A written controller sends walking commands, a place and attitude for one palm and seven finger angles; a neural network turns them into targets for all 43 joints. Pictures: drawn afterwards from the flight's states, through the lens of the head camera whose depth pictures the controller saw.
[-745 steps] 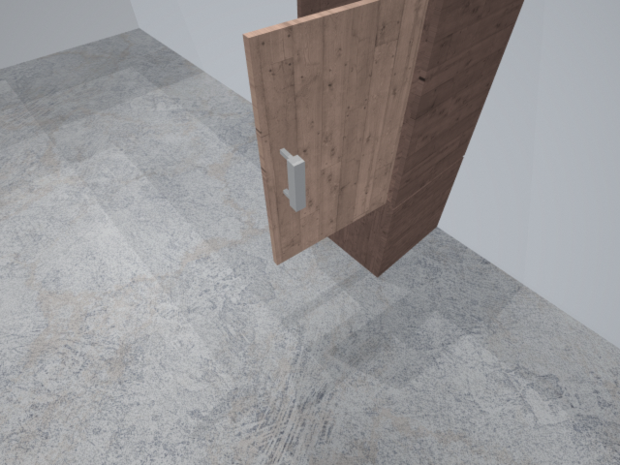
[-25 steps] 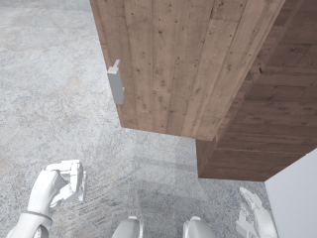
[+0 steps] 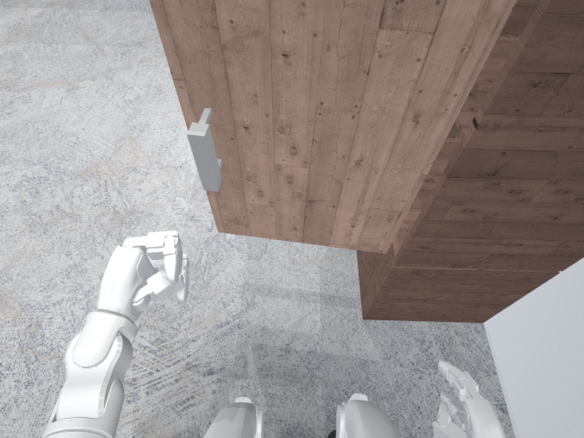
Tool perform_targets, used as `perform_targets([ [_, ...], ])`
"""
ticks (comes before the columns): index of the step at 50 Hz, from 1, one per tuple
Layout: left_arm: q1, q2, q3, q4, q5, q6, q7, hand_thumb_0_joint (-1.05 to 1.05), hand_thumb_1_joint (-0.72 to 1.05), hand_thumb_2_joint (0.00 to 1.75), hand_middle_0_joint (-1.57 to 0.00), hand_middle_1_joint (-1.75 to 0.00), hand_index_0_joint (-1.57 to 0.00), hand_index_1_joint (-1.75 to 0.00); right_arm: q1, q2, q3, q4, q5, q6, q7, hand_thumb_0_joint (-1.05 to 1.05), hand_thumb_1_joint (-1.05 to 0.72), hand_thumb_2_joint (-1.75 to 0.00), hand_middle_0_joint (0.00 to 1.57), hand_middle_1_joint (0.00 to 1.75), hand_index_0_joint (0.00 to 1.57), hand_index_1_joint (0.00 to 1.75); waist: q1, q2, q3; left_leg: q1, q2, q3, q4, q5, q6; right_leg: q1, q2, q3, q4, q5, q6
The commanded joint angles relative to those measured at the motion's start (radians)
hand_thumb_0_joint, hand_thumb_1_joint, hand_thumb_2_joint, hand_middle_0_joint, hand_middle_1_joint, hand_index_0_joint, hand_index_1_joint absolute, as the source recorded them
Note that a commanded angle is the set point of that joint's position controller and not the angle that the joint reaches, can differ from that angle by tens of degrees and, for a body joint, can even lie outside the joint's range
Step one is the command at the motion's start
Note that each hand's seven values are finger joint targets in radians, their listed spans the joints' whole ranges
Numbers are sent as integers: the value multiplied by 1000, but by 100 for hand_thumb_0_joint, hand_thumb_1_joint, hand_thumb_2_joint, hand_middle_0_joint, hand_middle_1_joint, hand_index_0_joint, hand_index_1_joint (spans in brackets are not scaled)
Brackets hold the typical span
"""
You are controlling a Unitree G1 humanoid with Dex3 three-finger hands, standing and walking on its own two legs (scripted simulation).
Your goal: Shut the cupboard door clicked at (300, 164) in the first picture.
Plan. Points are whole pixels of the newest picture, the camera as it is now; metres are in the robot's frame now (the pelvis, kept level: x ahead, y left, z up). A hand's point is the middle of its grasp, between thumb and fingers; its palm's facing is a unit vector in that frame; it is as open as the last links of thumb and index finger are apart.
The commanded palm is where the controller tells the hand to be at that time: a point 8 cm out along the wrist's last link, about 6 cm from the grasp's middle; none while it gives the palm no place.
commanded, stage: bring the fist close to the handle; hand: left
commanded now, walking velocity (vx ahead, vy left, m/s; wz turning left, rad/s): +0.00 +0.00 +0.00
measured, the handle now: (209, 150) +0.53 +0.16 +0.05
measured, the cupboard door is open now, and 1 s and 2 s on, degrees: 84 84 69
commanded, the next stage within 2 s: push the door shut along its arc in 0.96 s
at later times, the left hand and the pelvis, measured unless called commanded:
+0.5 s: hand (211, 208) +0.41 +0.13 +0.05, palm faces -0.10 -0.99 -0.03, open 3.1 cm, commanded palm +0.40 +0.18 +0.05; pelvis +0.00 -0.01 +0.00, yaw -1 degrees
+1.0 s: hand (210, 198) +0.43 +0.14 +0.05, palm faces -0.09 -1.00 -0.03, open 3.1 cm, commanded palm +0.42 +0.18 +0.05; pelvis -0.01 -0.01 +0.00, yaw -1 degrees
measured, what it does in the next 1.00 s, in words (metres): stands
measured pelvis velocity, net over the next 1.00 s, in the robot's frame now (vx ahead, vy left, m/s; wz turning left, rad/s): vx -0.01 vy -0.01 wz -0.02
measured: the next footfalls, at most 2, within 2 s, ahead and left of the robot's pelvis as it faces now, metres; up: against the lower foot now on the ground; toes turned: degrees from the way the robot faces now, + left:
none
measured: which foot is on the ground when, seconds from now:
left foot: down 0.00-1.00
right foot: down 0.00-1.00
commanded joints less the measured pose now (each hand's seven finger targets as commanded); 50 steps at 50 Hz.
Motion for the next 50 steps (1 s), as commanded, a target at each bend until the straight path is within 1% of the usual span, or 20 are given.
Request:
perform_targets([
  [1, -268, 125, 63, -122, -7, -88, 17, 0, 90, 90, -130, -150, -130, -150, -3, -143, -67, -117, -1, -38, -12, 0, -90, -90, 20, 30, 20, 30, -16, -8, -281, 127, -17, -63, -204, 265, -22, 232, 34, 47, -137, 165, -16],
  [4, -333, 96, 31, -102, -2, -107, 21, 0, 90, 90, -130, -150, -130, -150, 6, -140, -70, -104, -1, -34, -8, 0, -90, -90, 20, 30, 20, 30, -20, 13, -318, 166, -15, -65, -209, 308, -26, 235, 31, 45, -132, 202, -17],
  [6, -380, 120, 54, -40, 3, -108, 26, 0, 90, 90, -130, -150, -130, -150, 16, -145, -70, -88, -2, -22, -8, 0, -90, -90, 20, 30, 20, 30, -25, -16, -309, 153, -14, -64, -208, 315, -26, 242, 32, 45, -131, 217, -17],
  [10, -496, 127, 56, 10, 14, -127, 39, 0, 90, 90, -130, -150, -130, -150, 26, -147, -73, -69, -3, -7, -5, 0, -90, -90, 20, 30, 20, 30, -25, 21, -341, 179, -13, -67, -210, 334, -29, 236, 32, 47, -124, 227, -21],
  [12, -529, 106, 42, 60, 23, -132, 46, 0, 90, 90, -130, -150, -130, -150, 31, -143, -76, -59, -3, 3, -1, 0, -90, -90, 20, 30, 20, 30, -31, 9, -341, 185, -11, -63, -214, 332, -31, 229, 31, 50, -131, 227, -18],
  [15, -642, 142, 66, 163, 36, -135, 62, 0, 90, 90, -130, -150, -130, -150, 43, -150, -72, -41, -3, 20, -2, 0, -90, -90, 20, 30, 20, 30, -49, -20, -305, 145, -13, -61, -211, 283, -24, 221, 34, 56, -140, 200, -17],
  [21, -806, 192, 117, 304, 47, -170, 59, 0, 90, 90, -130, -150, -130, -150, 69, -146, -71, -15, -9, 46, 3, 0, -90, -90, 20, 30, 20, 30, -49, 7, -390, 140, -19, -46, -194, 315, -22, 267, 32, 76, -130, 262, -16],
  [22, -836, 176, 105, 326, 45, -174, 55, 0, 90, 90, -130, -150, -130, -150, 74, -145, -71, -11, -11, 49, 5, 0, -90, -90, 20, 30, 20, 30, -59, -11, -398, 132, -19, -46, -191, 322, -20, 275, 32, 79, -130, 276, -14],
  [26, -922, 185, 112, 413, 55, -191, 43, 0, 90, 90, -130, -150, -130, -150, 103, -150, -77, 8, -12, 62, 12, 0, -90, -90, 20, 30, 20, 30, -68, 15, -427, 151, -15, -49, -181, 356, -22, 252, 36, 76, -120, 301, -15],
  [28, -978, 172, 108, 473, 54, -191, 45, 0, 90, 90, -130, -150, -130, -150, 117, -150, -80, 21, -13, 70, 16, 0, -90, -90, 20, 30, 20, 30, -86, -5, -407, 134, -16, -46, -175, 338, -20, 234, 37, 79, -128, 291, -11],
  [29, -943, 193, 133, 505, 57, -191, 46, 0, 90, 90, -130, -150, -130, -150, 124, -154, -82, 18, -14, 75, 18, 0, -90, -90, 20, 30, 20, 30, -75, -32, -402, 110, -17, -42, -179, 320, -19, 253, 38, 81, -133, 280, -11],
  [30, -922, 223, 156, 511, 61, -193, 44, 0, 90, 90, -130, -150, -130, -150, 129, -160, -81, 8, -16, 80, 19, 0, -90, -90, 20, 30, 20, 30, -59, -5, -410, 108, -20, -42, -184, 336, -18, 263, 40, 78, -126, 293, -18],
  [31, -921, 199, 143, 533, 61, -191, 42, 0, 90, 90, -130, -150, -130, -150, 127, -154, -78, 8, -15, 86, 23, 0, -90, -90, 20, 30, 20, 30, -67, -17, -409, 100, -22, -33, -183, 326, -16, 266, 38, 83, -133, 294, -13],
  [34, -912, 255, 194, 524, 60, -207, 42, 0, 90, 90, -130, -150, -130, -150, 136, -157, -80, -1, -17, 99, 25, 0, -90, -90, 20, 30, 20, 30, -54, -56, -423, 64, -24, -23, -186, 316, -12, 318, 36, 95, -138, 307, -11],
  [35, -906, 269, 207, 509, 59, -214, 39, 0, 90, 90, -130, -150, -130, -150, 138, -158, -80, -11, -19, 102, 24, 0, -90, -90, 20, 30, 20, 30, -45, -35, -437, 63, -27, -23, -185, 327, -11, 333, 40, 96, -130, 320, -14],
  [41, -968, 280, 201, 480, 57, -247, 25, 0, 90, 90, -130, -150, -130, -150, 134, -155, -81, 3, -17, 107, 18, 0, -90, -90, 20, 30, 20, 30, -65, -17, -424, 75, -23, -20, -190, 273, -9, 310, 39, 107, -153, 267, -9],
  [42, -975, 273, 196, 500, 54, -248, 23, 0, 90, 90, -130, -150, -130, -150, 136, -155, -80, 7, -15, 108, 16, 0, -90, -90, 20, 30, 20, 30, -77, -46, -410, 65, -23, -20, -190, 250, -8, 302, 38, 109, -161, 241, -6],
  [46, -1032, 265, 173, 503, 54, -257, 7, 0, 90, 90, -130, -150, -130, -150, 134, -158, -79, 20, -15, 104, 11, 0, -90, -90, 20, 30, 20, 30, -81, 20, -415, 111, -21, -32, -196, 255, -10, 260, 40, 97, -156, 228, -12],
  [48, -1054, 213, 128, 511, 52, -256, 5, 0, 90, 90, -130, -150, -130, -150, 130, -156, -81, 24, -15, 102, 13, 0, -90, -90, 20, 30, 20, 30, -95, 31, -421, 142, -17, -42, -194, 261, -13, 219, 41, 88, -152, 220, -12],
  [50, -1042, 212, 130, 530, 51, -252, 10, 0, 90, 90, -130, -150, -130, -150, 139, -163, -81, 23, -16, 102, 15, 0, -90, -90, 20, 30, 20, 30, -90, 47, -412, 171, -17, -53, -197, 285, -16, 192, 45, 71, -144, 220, -19],
])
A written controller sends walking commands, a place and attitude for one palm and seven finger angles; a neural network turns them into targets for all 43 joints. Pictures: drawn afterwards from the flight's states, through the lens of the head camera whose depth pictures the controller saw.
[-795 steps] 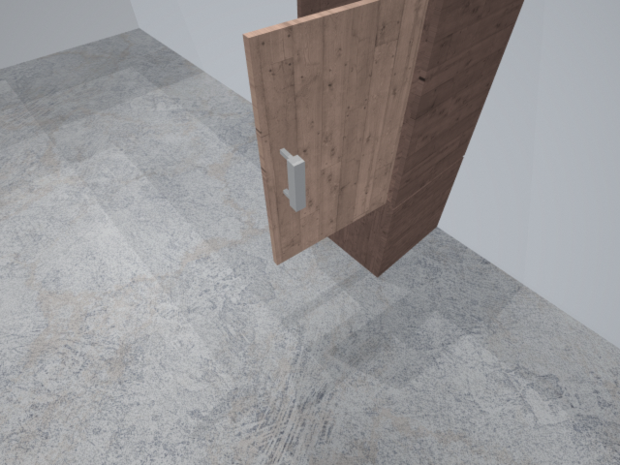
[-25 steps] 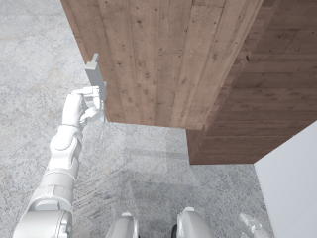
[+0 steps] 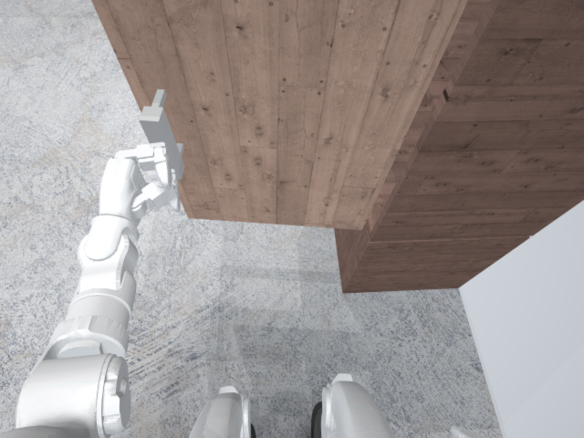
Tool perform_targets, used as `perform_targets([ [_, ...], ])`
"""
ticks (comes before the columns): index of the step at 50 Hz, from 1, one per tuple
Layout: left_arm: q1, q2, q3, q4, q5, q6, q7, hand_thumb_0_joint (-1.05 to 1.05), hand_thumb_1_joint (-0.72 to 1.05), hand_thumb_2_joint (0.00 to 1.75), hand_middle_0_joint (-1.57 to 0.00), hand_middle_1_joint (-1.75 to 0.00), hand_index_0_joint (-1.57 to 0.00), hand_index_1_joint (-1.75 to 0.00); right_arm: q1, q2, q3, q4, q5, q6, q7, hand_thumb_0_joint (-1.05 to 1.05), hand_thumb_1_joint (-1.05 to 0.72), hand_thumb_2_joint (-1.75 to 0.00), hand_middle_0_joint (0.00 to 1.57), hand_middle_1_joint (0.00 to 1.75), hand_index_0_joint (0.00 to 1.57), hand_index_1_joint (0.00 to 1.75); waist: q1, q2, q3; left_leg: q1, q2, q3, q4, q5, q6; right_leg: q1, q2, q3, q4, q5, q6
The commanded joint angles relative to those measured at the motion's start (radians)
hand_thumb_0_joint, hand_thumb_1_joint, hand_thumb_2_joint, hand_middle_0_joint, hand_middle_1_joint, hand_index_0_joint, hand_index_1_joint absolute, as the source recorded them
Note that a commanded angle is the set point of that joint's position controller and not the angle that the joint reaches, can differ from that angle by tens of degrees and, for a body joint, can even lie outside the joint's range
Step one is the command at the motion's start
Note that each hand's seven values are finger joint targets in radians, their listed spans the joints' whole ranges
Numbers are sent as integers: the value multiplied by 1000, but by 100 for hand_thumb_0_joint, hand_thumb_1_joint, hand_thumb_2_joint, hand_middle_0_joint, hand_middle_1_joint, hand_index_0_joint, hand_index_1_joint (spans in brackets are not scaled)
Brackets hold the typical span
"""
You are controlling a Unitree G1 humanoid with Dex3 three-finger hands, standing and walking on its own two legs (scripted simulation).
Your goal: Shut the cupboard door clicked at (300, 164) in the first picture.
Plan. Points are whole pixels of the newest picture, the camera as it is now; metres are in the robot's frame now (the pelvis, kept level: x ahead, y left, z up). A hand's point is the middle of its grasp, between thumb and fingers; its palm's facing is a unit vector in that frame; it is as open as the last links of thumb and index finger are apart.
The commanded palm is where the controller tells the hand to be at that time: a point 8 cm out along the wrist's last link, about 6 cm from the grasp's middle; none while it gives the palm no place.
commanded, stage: push the door shut along its arc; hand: left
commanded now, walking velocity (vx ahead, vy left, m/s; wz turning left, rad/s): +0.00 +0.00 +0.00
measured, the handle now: (167, 135) +0.54 +0.18 +0.05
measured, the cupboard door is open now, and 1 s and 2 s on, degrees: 84 69 62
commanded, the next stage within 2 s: pull the fist back off the door in 1.48 s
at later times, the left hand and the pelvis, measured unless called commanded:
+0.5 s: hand (183, 163) +0.48 +0.15 +0.05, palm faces -0.17 -0.98 -0.04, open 3.2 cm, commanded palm +0.48 +0.18 +0.05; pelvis -0.01 +0.01 -0.01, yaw +0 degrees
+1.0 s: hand (198, 130) +0.54 +0.13 +0.05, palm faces -0.30 -0.95 -0.04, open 3.2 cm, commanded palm +0.56 +0.15 +0.05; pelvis -0.01 +0.01 -0.03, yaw -1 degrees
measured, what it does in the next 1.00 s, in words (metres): stands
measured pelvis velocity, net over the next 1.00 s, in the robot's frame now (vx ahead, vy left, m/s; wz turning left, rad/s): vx -0.01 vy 0.01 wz -0.01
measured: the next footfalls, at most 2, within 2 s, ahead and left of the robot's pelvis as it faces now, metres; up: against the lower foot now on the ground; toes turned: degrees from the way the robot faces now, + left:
none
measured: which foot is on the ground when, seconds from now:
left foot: down 0.00-1.00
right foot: down 0.00-1.00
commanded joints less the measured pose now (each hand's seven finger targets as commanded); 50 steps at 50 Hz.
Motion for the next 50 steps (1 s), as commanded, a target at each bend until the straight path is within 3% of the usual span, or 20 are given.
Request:
perform_targets([
  [1, -405, 133, -6, -174, -18, -66, 1, 0, 90, 90, -130, -150, -130, -150, 81, -152, -56, -83, -4, -37, -12, 0, -90, -90, 20, 30, 20, 30, -24, 38, -436, 218, -28, -72, -160, 246, -4, 272, 29, 53, -123, 187, -1],
  [2, -415, 138, -1, -150, -16, -59, 6, 0, 90, 90, -130, -150, -130, -150, 81, -152, -56, -81, -3, -33, -11, 0, -90, -90, 20, 30, 20, 30, -32, 6, -407, 188, -27, -70, -157, 230, -2, 272, 28, 55, -128, 181, 2],
  [5, -429, 186, 26, -175, 0, -67, 13, 0, 90, 90, -130, -150, -130, -150, 80, -158, -55, -98, -6, -29, -11, 0, -90, -90, 20, 30, 20, 30, -17, 49, -440, 197, -31, -72, -154, 251, -3, 278, 28, 55, -108, 195, -5],
  [7, -508, 172, 1, -160, 11, -70, 13, 0, 90, 90, -130, -150, -130, -150, 81, -154, -53, -84, -7, -25, -10, 0, -90, -90, 20, 30, 20, 30, -44, 39, -433, 211, -26, -80, -145, 252, -4, 245, 28, 56, -108, 192, 0],
  [12, -560, 234, 43, -95, 14, -65, -3, 0, 90, 90, -130, -150, -130, -150, 89, -163, -48, -82, -7, -21, -12, 0, -90, -90, 20, 30, 20, 30, -51, 17, -443, 177, -28, -82, -131, 255, 0, 261, 30, 62, -101, 205, 0],
  [16, -625, 217, 9, -65, 23, -57, -32, 0, 90, 90, -130, -150, -130, -150, 97, -165, -47, -79, -7, -18, -10, 0, -90, -90, 20, 30, 20, 30, -70, 66, -455, 207, -25, -92, -120, 259, -3, 204, 33, 56, -91, 188, -3],
  [18, -685, 185, -27, -46, 23, -49, -41, 0, 90, 90, -130, -150, -130, -150, 101, -166, -45, -70, -8, -18, -10, 0, -90, -90, 20, 30, 20, 30, -99, 57, -434, 197, -23, -98, -113, 233, 0, 165, 33, 56, -97, 160, 0],
  [21, -742, 229, -6, -28, 29, -41, -53, 0, 90, 90, -130, -150, -130, -150, 121, -179, -45, -57, -12, -19, -13, 0, -90, -90, 20, 30, 20, 30, -108, 82, -472, 211, -22, -109, -100, 241, 2, 141, 34, 53, -87, 151, -4],
  [23, -775, 204, -34, -21, 31, -31, -66, 0, 90, 90, -130, -150, -130, -150, 128, -176, -44, -54, -12, -21, -11, 0, -90, -90, 20, 30, 20, 30, -120, 91, -479, 206, -23, -109, -92, 239, 4, 132, 34, 54, -88, 148, -4],
  [24, -795, 225, -22, -17, 33, -29, -69, 0, 90, 90, -130, -150, -130, -150, 137, -182, -46, -45, -14, -19, -12, 0, -90, -90, 20, 30, 20, 30, -126, 73, -486, 206, -20, -116, -88, 242, 5, 126, 34, 52, -86, 147, -4],
  [26, -817, 224, -35, 3, 38, -20, -84, 0, 90, 90, -130, -150, -130, -150, 149, -186, -44, -40, -15, -19, -11, 0, -90, -90, 20, 30, 20, 30, -130, 109, -491, 230, -18, -126, -86, 254, 1, 95, 38, 45, -78, 140, -9],
  [28, -872, 193, -69, 14, 36, -8, -93, 0, 90, 90, -130, -150, -130, -150, 154, -186, -43, -33, -16, -21, -12, 0, -90, -90, 20, 30, 20, 30, -154, 111, -473, 222, -18, -130, -81, 228, 5, 64, 38, 45, -83, 119, -7],
  [31, -889, 234, -42, 30, 37, 4, -105, 0, 90, 90, -130, -150, -130, -150, 177, -197, -44, -25, -20, -22, -11, 0, -90, -90, 20, 30, 20, 30, -155, 106, -510, 237, -16, -140, -77, 241, 4, 63, 42, 38, -78, 120, -11],
  [33, -913, 239, -43, 54, 40, 19, -110, 0, 90, 90, -130, -150, -130, -150, 180, -197, -41, -22, -19, -22, -11, 0, -90, -90, 20, 30, 20, 30, -161, 115, -483, 204, -18, -136, -72, 215, 7, 50, 42, 40, -82, 101, -11],
  [35, -970, 239, -54, 66, 44, 29, -115, 0, 90, 90, -130, -150, -130, -150, 192, -197, -38, -19, -20, -28, -12, 0, -90, -90, 20, 30, 20, 30, -184, 110, -470, 179, -20, -133, -59, 191, 14, 34, 46, 40, -78, 88, -11],
  [37, -1000, 308, -15, 73, 56, 39, -116, 0, 90, 90, -130, -150, -130, -150, 204, -204, -35, -15, -22, -29, -14, 0, -90, -90, 20, 30, 20, 30, -183, 117, -490, 158, -18, -130, -48, 197, 16, 47, 47, 47, -75, 90, -11],
  [41, -1042, 299, -44, 107, 70, 63, -138, 0, 90, 90, -130, -150, -130, -150, 215, -207, -31, -11, -24, -34, -10, 0, -90, -90, 20, 30, 20, 30, -203, 167, -487, 170, -14, -138, -35, 191, 15, -13, 51, 38, -63, 75, -14],
  [47, -1111, 322, -41, 104, 79, 99, -168, 0, 90, 90, -130, -150, -130, -150, 246, -215, -31, -1, -33, -37, -9, 0, -90, -90, 20, 30, 20, 30, -214, 227, -545, 232, -3, -158, -7, 287, 8, -68, 55, 23, -33, 122, -19],
  [49, -1097, 327, -32, 121, 82, 118, -169, 0, 90, 90, -130, -150, -130, -150, 253, -217, -31, 1, -35, -37, -7, 0, -90, -90, 20, 30, 20, 30, -212, 221, -549, 231, -2, -161, -3, 297, 7, -72, 57, 19, -31, 125, -20],
  [50, -1131, 318, -38, 110, 78, 120, -170, 0, 90, 90, -130, -150, -130, -150, 260, -217, -30, 0, -35, -38, -9, 0, -90, -90, 20, 30, 20, 30, -227, 216, -555, 245, 0, -168, 2, 311, 9, -89, 61, 13, -22, 131, -19],
])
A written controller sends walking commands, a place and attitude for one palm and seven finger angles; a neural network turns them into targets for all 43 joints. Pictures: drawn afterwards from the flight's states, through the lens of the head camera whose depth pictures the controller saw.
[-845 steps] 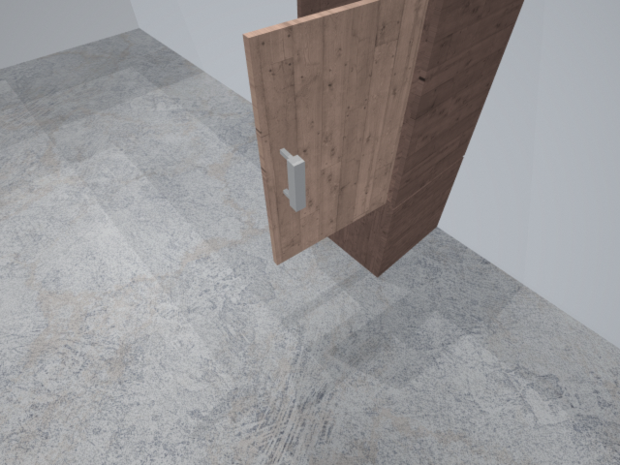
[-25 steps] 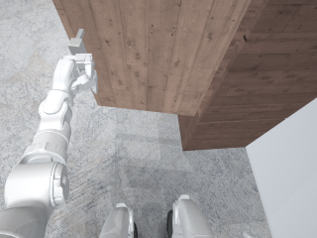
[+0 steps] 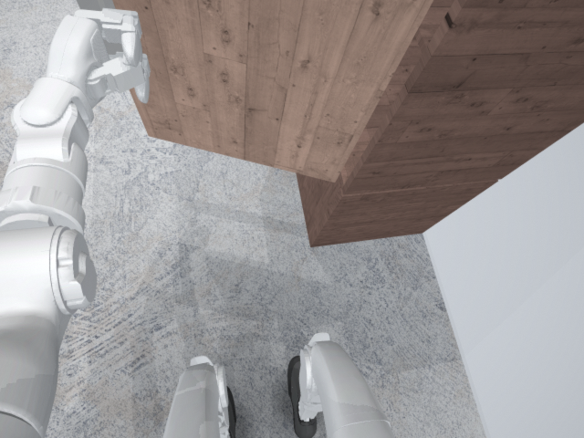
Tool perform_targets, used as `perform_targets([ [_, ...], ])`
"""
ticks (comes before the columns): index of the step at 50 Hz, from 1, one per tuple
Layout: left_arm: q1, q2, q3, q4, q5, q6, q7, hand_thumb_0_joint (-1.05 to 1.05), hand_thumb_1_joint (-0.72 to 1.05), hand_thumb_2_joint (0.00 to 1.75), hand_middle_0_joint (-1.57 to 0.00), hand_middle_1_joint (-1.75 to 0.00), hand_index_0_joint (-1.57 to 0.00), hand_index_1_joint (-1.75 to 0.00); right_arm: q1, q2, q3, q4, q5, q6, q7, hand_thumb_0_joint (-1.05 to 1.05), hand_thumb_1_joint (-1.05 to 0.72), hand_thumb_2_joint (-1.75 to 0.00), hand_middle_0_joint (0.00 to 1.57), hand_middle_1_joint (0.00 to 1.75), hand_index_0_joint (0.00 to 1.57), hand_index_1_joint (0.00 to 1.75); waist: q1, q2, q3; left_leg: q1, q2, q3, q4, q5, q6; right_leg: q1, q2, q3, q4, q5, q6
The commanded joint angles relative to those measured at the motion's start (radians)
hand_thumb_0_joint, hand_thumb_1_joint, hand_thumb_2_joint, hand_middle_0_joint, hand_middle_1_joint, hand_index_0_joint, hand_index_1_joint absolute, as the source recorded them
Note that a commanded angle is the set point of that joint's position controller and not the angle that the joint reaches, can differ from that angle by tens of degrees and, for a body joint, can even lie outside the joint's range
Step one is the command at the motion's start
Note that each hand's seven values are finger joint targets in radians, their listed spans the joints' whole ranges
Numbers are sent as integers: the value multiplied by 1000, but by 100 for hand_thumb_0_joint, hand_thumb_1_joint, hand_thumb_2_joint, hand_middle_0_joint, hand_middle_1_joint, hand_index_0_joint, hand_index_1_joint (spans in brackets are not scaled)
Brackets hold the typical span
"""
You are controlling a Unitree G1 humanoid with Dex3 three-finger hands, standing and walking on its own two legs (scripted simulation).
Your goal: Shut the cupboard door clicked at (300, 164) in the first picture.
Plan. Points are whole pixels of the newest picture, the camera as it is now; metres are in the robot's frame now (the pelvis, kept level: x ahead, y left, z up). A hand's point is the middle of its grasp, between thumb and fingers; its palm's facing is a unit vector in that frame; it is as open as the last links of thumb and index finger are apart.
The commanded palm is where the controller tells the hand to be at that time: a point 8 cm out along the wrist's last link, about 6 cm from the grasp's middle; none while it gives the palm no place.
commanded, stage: push the door shut along its arc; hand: left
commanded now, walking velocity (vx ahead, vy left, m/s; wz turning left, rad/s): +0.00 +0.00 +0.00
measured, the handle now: (113, 18) +0.64 +0.16 +0.08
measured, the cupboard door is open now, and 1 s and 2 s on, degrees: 69 62 62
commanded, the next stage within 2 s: pull the fist back off the door in 0.48 s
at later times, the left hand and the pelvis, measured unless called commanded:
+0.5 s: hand (197, 32) +0.61 +0.06 +0.09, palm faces -0.41 -0.91 -0.02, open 3.1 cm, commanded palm +0.62 +0.09 +0.08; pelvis +0.01 +0.00 -0.01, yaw -2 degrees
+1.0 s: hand (195, 43) +0.59 +0.06 +0.09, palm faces -0.04 -1.00 -0.03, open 3.1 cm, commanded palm +0.56 +0.11 +0.08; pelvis +0.02 -0.02 +0.02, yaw -1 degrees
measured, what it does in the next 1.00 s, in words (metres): stands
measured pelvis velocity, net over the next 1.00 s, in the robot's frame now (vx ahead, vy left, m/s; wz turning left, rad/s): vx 0.02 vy -0.02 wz -0.02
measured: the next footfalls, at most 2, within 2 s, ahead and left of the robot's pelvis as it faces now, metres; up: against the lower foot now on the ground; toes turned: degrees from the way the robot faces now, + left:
none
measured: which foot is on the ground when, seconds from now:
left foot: down 0.00-1.00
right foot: down 0.00-1.00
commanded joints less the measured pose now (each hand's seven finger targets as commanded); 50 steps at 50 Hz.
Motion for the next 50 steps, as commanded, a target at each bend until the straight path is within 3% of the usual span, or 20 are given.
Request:
perform_targets([
  [1, -597, 92, -9, -217, -1, -36, -22, 0, 90, 90, -130, -150, -130, -150, 210, -194, -68, -23, -7, -19, -18, 0, -90, -90, 20, 30, 20, 30, -93, 199, -568, 516, -9, -134, -157, 343, -12, 142, 55, 45, -122, 132, -27],
  [3, -619, 78, -21, -224, 7, -27, -20, 0, 90, 90, -130, -150, -130, -150, 218, -195, -70, -17, -10, -19, -17, 0, -90, -90, 20, 30, 20, 30, -104, 207, -579, 531, -7, -139, -150, 356, -12, 121, 56, 42, -118, 138, -26],
  [6, -631, 92, -14, -240, 10, -22, -26, 0, 90, 90, -130, -150, -130, -150, 227, -195, -71, -16, -13, -18, -17, 0, -90, -90, 20, 30, 20, 30, -96, 234, -611, 578, -2, -152, -147, 419, -21, 110, 57, 36, -107, 163, -30],
  [7, -632, 57, -35, -231, 8, -15, -28, 0, 90, 90, -130, -150, -130, -150, 228, -191, -73, -13, -14, -18, -15, 0, -90, -90, 20, 30, 20, 30, -104, 230, -600, 582, -3, -151, -145, 421, -20, 101, 59, 35, -112, 165, -28],
  [11, -681, 75, -23, -209, 12, 2, -25, 0, 90, 90, -130, -150, -130, -150, 236, -193, -70, -5, -17, -16, -20, 0, -90, -90, 20, 30, 20, 30, -118, 218, -584, 567, 0, -159, -138, 421, -21, 82, 61, 28, -101, 164, -27],
  [12, -675, 92, -9, -172, 17, 11, -19, 0, 90, 90, -130, -150, -130, -150, 240, -194, -67, -4, -17, -14, -22, 0, -90, -90, 20, 30, 20, 30, -121, 202, -553, 541, 0, -156, -137, 404, -19, 81, 63, 27, -102, 155, -28],
  [15, -715, 166, 41, -197, 29, 4, -3, 0, 90, 90, -130, -150, -130, -150, 247, -193, -60, -16, -24, -19, -21, 0, -90, -90, 20, 30, 20, 30, -116, 225, -594, 512, -6, -144, -119, 416, -15, 107, 64, 31, -84, 167, -31],
  [20, -680, 211, 70, -124, 61, 18, 2, 0, 90, 90, -130, -150, -130, -150, 260, -188, -53, -31, -28, -10, -17, 0, -90, -90, 20, 30, 20, 30, -120, 201, -588, 444, -8, -123, -92, 451, -8, 141, 68, 34, -69, 209, -27],
  [23, -687, 267, 92, -156, 82, 26, -1, 0, 90, 90, -130, -150, -130, -150, 261, -187, -54, -45, -30, -1, -16, 0, -90, -90, 20, 30, 20, 30, -110, 204, -643, 418, -10, -109, -79, 469, -6, 199, 68, 42, -60, 253, -23],
  [29, -746, 230, 48, -116, 78, 71, -36, 0, 90, 90, -130, -150, -130, -150, 277, -184, -56, -25, -22, -1, -26, 0, -90, -90, 20, 30, 20, 30, -150, 161, -610, 348, -15, -88, -66, 400, 8, 222, 73, 55, -86, 253, -16],
  [30, -720, 268, 265, -138, -7, 78, 148, 0, 90, 90, -130, -150, -130, -150, 317, -166, -36, -64, -39, -12, -12, 0, -90, -90, 20, 30, 20, 30, -92, 222, -608, 331, -2, -106, -87, 412, -3, 227, 64, 53, -89, 249, -21],
  [31, -678, 189, 201, -125, 13, 83, 232, 0, 90, 90, -130, -150, -130, -150, 309, -159, -35, -66, -44, -14, 8, 0, -90, -90, 20, 30, 20, 30, -101, 212, -646, 335, 1, -103, -92, 415, -10, 234, 61, 55, -86, 244, -10],
  [32, -658, 156, 219, -137, 16, 70, 308, 0, 90, 90, -130, -150, -130, -150, 322, -155, -43, -65, -56, -12, 21, 0, -90, -90, 20, 30, 20, 30, -102, 140, -647, 322, 2, -102, -90, 421, -10, 253, 59, 51, -87, 257, -2],
  [33, -650, 130, 215, -180, 35, 42, 380, 0, 90, 90, -130, -150, -130, -150, 325, -149, -48, -73, -67, -12, 36, 0, -90, -90, 20, 30, 20, 30, -91, 145, -656, 311, -1, -94, -92, 423, -12, 274, 58, 56, -86, 268, 1],
  [35, -670, 95, 148, -249, 131, -39, 472, 0, 90, 90, -130, -150, -130, -150, 336, -143, -60, -61, -85, -10, 68, 0, -90, -90, 20, 30, 20, 30, -94, 208, -697, 384, -1, -98, -88, 462, -19, 246, 56, 55, -76, 285, 0],
  [37, -639, 97, 109, -281, 186, -85, 474, 0, 90, 90, -130, -150, -130, -150, 344, -150, -77, -51, -83, 8, 87, 0, -90, -90, 20, 30, 20, 30, -82, 236, -749, 452, -4, -92, -104, 489, -25, 294, 55, 65, -94, 319, -5],
  [40, -622, 123, 110, -280, 161, -87, 414, 0, 90, 90, -130, -150, -130, -150, 330, -155, -80, -58, -64, 31, 80, 0, -90, -90, 20, 30, 20, 30, -79, 210, -762, 425, -17, -74, -138, 441, -18, 409, 56, 83, -125, 354, -5],
  [45, -545, 103, 135, -289, 84, -107, 382, 0, 90, 90, -130, -150, -130, -150, 293, -138, -71, -74, -45, 29, 60, 0, -90, -90, 20, 30, 20, 30, -52, 134, -659, 354, -29, -42, -192, 335, -8, 512, 56, 103, -183, 320, 0],
  [49, -390, 44, 107, -192, 80, -141, 381, 0, 90, 90, -130, -150, -130, -150, 269, -134, -73, -70, -39, 27, 60, 0, -90, -90, 20, 30, 20, 30, -47, 39, -520, 267, -35, -20, -211, 254, -5, 520, 52, 114, -212, 265, 4],
  [50, -375, 28, 94, -194, 81, -154, 376, 0, 90, 90, -130, -150, -130, -150, 268, -134, -73, -72, -39, 27, 58, 0, -90, -90, 20, 30, 20, 30, -39, 52, -513, 282, -37, -21, -218, 258, -5, 516, 51, 112, -210, 271, -1],
])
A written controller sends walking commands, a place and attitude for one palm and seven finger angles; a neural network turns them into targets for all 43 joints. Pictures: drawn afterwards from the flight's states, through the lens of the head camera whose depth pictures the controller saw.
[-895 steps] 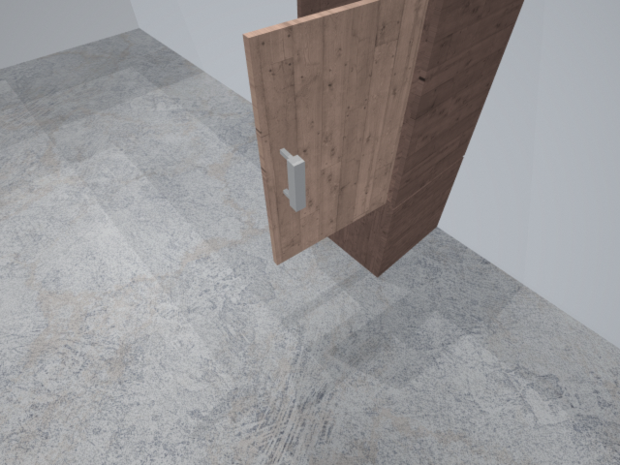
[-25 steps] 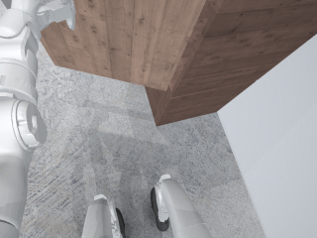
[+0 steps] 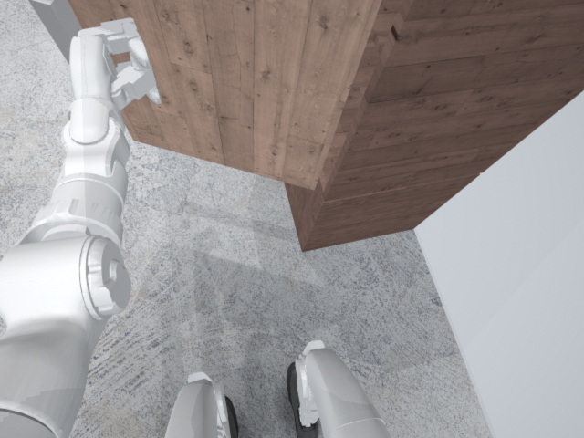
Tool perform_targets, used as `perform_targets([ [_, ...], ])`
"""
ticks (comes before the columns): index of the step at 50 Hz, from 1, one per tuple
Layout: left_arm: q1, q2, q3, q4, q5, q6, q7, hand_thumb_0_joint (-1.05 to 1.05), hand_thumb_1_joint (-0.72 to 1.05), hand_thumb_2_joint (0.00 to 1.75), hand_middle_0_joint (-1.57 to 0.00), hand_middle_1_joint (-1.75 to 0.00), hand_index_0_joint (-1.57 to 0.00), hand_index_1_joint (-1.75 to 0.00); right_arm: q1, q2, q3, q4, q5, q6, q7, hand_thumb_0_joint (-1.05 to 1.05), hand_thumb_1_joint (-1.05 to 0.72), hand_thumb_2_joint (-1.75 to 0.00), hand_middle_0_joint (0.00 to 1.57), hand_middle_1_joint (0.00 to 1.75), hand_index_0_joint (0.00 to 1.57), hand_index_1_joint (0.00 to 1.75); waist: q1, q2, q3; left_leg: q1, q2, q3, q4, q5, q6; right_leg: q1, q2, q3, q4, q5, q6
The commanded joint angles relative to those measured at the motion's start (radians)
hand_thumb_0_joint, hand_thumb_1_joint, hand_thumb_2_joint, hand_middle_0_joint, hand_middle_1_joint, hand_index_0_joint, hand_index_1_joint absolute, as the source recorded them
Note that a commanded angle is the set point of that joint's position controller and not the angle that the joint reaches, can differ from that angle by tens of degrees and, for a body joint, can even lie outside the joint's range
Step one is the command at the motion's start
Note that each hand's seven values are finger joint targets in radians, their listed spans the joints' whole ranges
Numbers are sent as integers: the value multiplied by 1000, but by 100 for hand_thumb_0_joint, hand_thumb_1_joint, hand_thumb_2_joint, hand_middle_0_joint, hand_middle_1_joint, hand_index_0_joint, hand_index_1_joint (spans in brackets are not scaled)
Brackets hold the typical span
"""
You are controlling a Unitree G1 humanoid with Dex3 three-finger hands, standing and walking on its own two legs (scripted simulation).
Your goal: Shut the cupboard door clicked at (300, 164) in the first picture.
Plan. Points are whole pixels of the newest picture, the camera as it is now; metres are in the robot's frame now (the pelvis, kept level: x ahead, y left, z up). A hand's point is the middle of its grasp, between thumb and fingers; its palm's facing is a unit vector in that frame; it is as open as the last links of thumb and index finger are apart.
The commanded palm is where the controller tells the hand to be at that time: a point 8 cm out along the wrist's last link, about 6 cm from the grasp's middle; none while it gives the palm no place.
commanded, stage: pull the fist back off the door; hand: left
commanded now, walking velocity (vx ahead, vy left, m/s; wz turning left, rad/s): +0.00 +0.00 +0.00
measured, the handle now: (80, 30) +0.66 +0.18 +0.06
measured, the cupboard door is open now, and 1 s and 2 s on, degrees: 62 62 62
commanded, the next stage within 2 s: draw the hand back to the body in 0.46 s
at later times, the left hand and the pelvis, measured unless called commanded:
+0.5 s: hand (142, 131) +0.49 +0.10 +0.07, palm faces -0.04 -1.00 -0.04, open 3.1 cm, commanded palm +0.47 +0.15 +0.07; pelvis +0.00 +0.00 +0.01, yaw +1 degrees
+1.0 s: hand (57, 186) +0.39 +0.15 +0.14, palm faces -0.03 -1.00 -0.05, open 3.1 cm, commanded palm +0.35 +0.21 +0.15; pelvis +0.01 +0.01 +0.06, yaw +2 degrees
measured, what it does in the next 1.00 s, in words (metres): rises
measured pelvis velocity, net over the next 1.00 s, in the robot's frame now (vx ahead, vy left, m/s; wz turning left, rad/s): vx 0.01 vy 0.01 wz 0.03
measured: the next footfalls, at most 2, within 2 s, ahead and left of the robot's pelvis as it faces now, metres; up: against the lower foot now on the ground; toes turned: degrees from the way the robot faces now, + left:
none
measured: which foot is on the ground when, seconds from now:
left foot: down 0.00-1.00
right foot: down 0.00-1.00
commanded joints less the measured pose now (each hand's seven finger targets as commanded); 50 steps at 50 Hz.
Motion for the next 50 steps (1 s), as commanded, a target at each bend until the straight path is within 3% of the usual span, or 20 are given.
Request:
perform_targets([
  [1, -377, 146, -27, -177, -24, -113, -7, 0, 90, 90, -130, -150, -130, -150, 197, -174, -72, -27, 4, -15, -19, 0, -90, -90, 20, 30, 20, 30, -9, 26, -505, 213, -63, -38, -130, 247, 21, 452, 17, 88, -148, 258, 18],
  [7, -290, 30, -86, -233, -68, -143, -30, 0, 90, 90, -130, -150, -130, -150, 162, -175, -89, -32, 12, -7, -21, 0, -90, -90, 20, 30, 20, 30, 15, 17, -511, 299, -65, -43, -146, 281, 13, 425, 12, 74, -143, 272, 16],
  [9, -305, 50, -72, -281, -71, -162, -21, 0, 90, 90, -130, -150, -130, -150, 151, -174, -92, -32, 13, -5, -25, 0, -90, -90, 20, 30, 20, 30, 25, 10, -520, 300, -68, -43, -150, 276, 14, 447, 10, 79, -142, 270, 17],
  [12, -307, 24, -90, -379, -72, -205, -8, 0, 90, 90, -130, -150, -130, -150, 127, -168, -100, -34, 12, -6, -29, 0, -90, -90, 20, 30, 20, 30, 42, 69, -590, 394, -64, -52, -149, 342, 6, 435, 6, 71, -121, 311, 15],
  [17, -221, 7, -101, -386, -71, -220, 8, 0, 90, 90, -130, -150, -130, -150, 91, -165, -103, -33, 21, -1, -37, 0, -90, -90, 20, 30, 20, 30, 57, 15, -552, 384, -66, -47, -169, 323, 5, 469, 5, 71, -131, 307, 18],
  [19, -156, -9, -104, -400, -76, -219, 6, 0, 90, 90, -130, -150, -130, -150, 75, -163, -103, -45, 24, 1, -37, 0, -90, -90, 20, 30, 20, 30, 76, -2, -553, 383, -69, -42, -184, 319, 4, 501, 4, 70, -136, 309, 15],
  [21, -160, -39, -130, -403, -83, -223, 1, 0, 90, 90, -130, -150, -130, -150, 63, -157, -100, -42, 26, 0, -43, 0, -90, -90, 20, 30, 20, 30, 69, 0, -538, 398, -67, -44, -186, 337, 2, 486, 3, 66, -133, 323, 16],
  [23, -193, -47, -140, -375, -86, -219, 0, 0, 90, 90, -130, -150, -130, -150, 56, -160, -99, -34, 28, 0, -46, 0, -90, -90, 20, 30, 20, 30, 50, -35, -469, 359, -69, -44, -190, 276, 6, 467, 3, 69, -148, 274, 19],
  [24, -181, -33, -127, -355, -82, -219, 0, 0, 90, 90, -130, -150, -130, -150, 55, -162, -99, -32, 28, 0, -49, 0, -90, -90, 20, 30, 20, 30, 55, -57, -460, 343, -70, -47, -195, 252, 5, 472, 3, 69, -151, 252, 18],
  [25, -198, -48, -144, -359, -83, -224, -2, 0, 90, 90, -130, -150, -130, -150, 51, -162, -97, -34, 27, -4, -51, 0, -90, -90, 20, 30, 20, 30, 50, -21, -456, 371, -69, -52, -199, 261, 4, 441, 3, 63, -147, 246, 14],
  [28, -201, -79, -159, -327, -91, -225, -5, 0, 90, 90, -130, -150, -130, -150, 43, -161, -96, -22, 23, -10, -51, 0, -90, -90, 20, 30, 20, 30, 45, -30, -460, 380, -69, -59, -189, 266, 2, 414, 2, 59, -141, 236, 15],
  [29, -185, -66, -143, -313, -91, -224, -6, 0, 90, 90, -130, -150, -130, -150, 40, -163, -96, -24, 22, -11, -50, 0, -90, -90, 20, 30, 20, 30, 53, -29, -459, 368, -69, -57, -190, 257, 1, 417, 2, 59, -141, 228, 13],
  [31, -84, 14, -75, -355, -97, -224, -15, 0, 90, 90, -130, -150, -130, -150, 32, -168, -95, -53, 29, -5, -50, 0, -90, -90, 20, 30, 20, 30, 115, -10, -527, 392, -74, -48, -214, 290, -2, 502, 0, 64, -140, 261, 6],
  [34, 63, 13, -85, -527, -112, -205, -39, 0, 90, 90, -130, -150, -130, -150, 14, -156, -96, -105, 46, 3, -50, 0, -90, -90, 20, 30, 20, 30, 166, -5, -617, 478, -70, -36, -257, 381, -5, 620, 5, 65, -162, 353, 6],
  [36, 175, -10, -106, -611, -139, -168, -57, 0, 90, 90, -130, -150, -130, -150, -1, -149, -95, -128, 62, 8, -53, 0, -90, -90, 20, 30, 20, 30, 176, -26, -571, 499, -66, -26, -295, 394, -2, 667, 9, 63, -202, 376, 10],
  [41, 292, -33, -139, -819, -195, -105, -76, 0, 90, 90, -130, -150, -130, -150, -47, -143, -91, -153, 89, 2, -84, 0, -90, -90, 20, 30, 20, 30, 172, -115, -411, 525, -64, -12, -403, 296, 10, 757, 12, 59, -314, 316, 20],
  [44, 346, -53, -170, -856, -205, -92, -92, 0, 90, 90, -130, -150, -130, -150, -80, -140, -85, -145, 94, -16, -99, 0, -90, -90, 20, 30, 20, 30, 172, -103, -309, 556, -65, -11, -451, 218, 12, 746, 9, 59, -373, 220, 21],
  [45, 362, -57, -186, -893, -207, -93, -101, 0, 90, 90, -130, -150, -130, -150, -93, -140, -81, -151, 96, -24, -104, 0, -90, -90, 20, 30, 20, 30, 176, -48, -297, 584, -68, -9, -465, 210, 12, 747, 7, 60, -384, 200, 17],
  [47, 410, -73, -210, -905, -210, -78, -122, 0, 90, 90, -130, -150, -130, -150, -118, -135, -76, -146, 101, -36, -108, 0, -90, -90, 20, 30, 20, 30, 180, -22, -260, 624, -64, -17, -492, 210, 9, 738, 4, 53, -401, 194, 13],
  [50, 552, -59, -188, -948, -238, -41, -151, 0, 90, 90, -127, -147, -127, -147, -150, -134, -72, -166, 107, -52, -112, 0, -90, -90, 20, 30, 20, 30, 216, -22, -246, 666, -64, -23, -526, 249, 7, 795, 2, 45, -420, 222, 7],
])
